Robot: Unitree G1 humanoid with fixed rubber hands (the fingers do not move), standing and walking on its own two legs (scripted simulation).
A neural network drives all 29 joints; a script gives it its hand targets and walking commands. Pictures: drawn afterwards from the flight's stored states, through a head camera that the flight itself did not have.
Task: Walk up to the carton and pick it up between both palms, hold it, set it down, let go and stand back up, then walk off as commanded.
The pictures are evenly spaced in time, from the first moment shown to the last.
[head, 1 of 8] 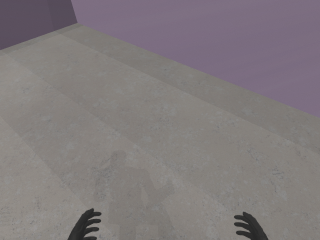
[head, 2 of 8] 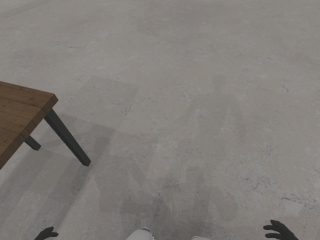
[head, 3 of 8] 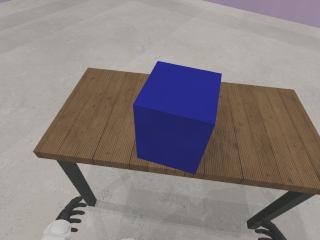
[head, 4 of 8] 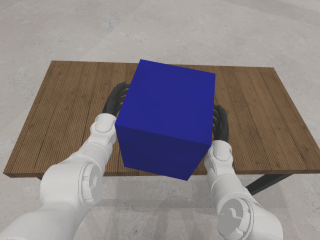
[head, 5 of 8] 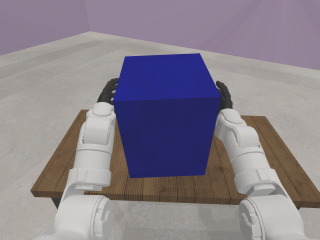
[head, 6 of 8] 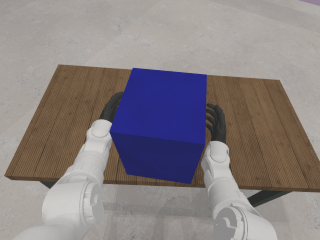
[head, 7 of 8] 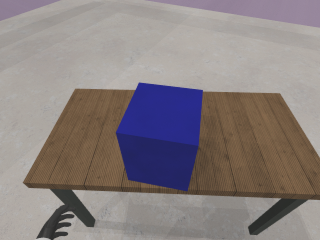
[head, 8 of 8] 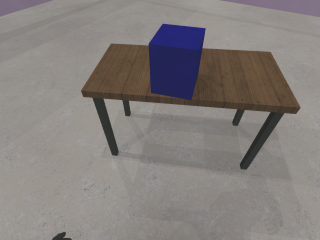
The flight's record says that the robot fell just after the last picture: no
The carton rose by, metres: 0.20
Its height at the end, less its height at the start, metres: +0.00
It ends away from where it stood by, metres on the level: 0.00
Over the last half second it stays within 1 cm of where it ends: yes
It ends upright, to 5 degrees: yes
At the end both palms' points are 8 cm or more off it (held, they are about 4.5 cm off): yes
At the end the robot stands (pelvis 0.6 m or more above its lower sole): yes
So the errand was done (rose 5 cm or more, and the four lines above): yes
